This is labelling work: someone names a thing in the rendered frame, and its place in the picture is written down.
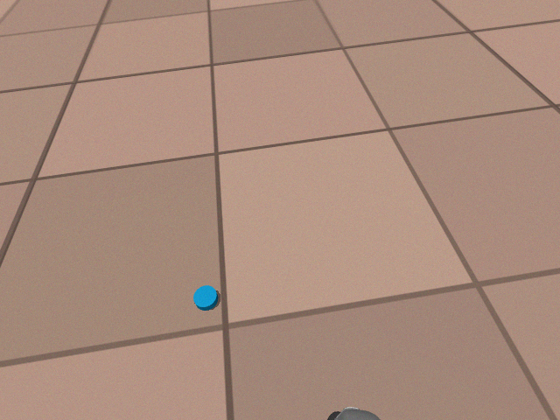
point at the tin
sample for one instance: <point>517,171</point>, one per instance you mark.
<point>205,298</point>

